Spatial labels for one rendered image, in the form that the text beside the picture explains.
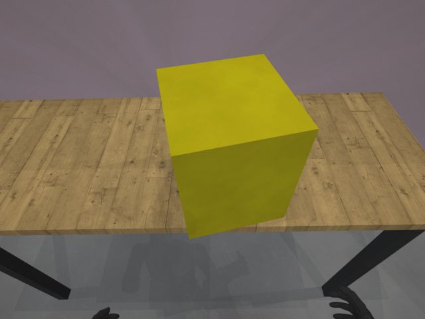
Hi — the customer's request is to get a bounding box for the carton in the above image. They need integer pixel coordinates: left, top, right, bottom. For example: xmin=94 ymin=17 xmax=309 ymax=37
xmin=156 ymin=54 xmax=319 ymax=239

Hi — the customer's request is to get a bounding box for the right robot hand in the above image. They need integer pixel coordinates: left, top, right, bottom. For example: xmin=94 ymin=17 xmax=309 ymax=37
xmin=328 ymin=285 xmax=374 ymax=319

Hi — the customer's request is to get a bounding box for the table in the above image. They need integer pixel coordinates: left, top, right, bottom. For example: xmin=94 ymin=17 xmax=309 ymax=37
xmin=0 ymin=92 xmax=425 ymax=300

